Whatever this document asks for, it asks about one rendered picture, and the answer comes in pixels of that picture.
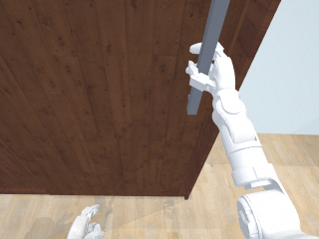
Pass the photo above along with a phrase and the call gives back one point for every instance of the right robot upper arm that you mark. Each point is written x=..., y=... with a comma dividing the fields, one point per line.
x=268, y=214

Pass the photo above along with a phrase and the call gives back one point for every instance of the robot left hand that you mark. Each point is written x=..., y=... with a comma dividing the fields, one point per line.
x=81, y=227

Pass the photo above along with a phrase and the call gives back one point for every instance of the handle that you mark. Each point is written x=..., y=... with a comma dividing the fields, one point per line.
x=214, y=23

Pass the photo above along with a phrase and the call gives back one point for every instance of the robot right hand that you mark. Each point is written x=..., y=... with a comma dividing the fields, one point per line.
x=221, y=72

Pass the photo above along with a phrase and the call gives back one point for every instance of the right robot forearm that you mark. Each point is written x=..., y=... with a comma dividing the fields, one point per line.
x=249, y=164

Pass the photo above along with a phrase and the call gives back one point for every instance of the wardrobe door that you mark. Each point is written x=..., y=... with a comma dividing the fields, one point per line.
x=93, y=93
x=13, y=174

